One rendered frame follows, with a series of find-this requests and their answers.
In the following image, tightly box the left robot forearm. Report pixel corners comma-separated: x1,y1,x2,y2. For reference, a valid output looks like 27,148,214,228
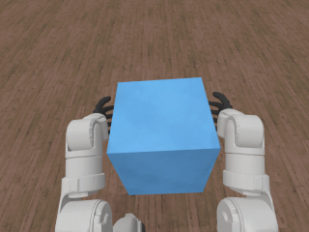
55,113,109,232

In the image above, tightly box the robot right hand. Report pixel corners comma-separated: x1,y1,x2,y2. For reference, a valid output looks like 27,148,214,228
208,92,233,131

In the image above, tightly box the robot left hand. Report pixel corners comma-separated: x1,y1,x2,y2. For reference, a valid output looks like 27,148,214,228
93,96,114,134

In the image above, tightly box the robot right upper arm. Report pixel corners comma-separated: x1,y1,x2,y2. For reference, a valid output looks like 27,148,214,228
216,196,278,232

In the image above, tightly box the robot left upper arm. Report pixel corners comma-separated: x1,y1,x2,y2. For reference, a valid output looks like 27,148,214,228
55,199,113,232

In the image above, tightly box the right robot forearm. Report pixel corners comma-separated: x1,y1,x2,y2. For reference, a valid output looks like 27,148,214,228
216,108,278,229

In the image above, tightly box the left robot thigh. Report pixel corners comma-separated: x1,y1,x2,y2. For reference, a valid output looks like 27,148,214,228
113,217,142,232

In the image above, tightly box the robot left shin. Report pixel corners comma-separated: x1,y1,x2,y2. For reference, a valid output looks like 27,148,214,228
125,213,137,219

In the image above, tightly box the carton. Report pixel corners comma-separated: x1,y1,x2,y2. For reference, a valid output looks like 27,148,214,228
106,77,221,195

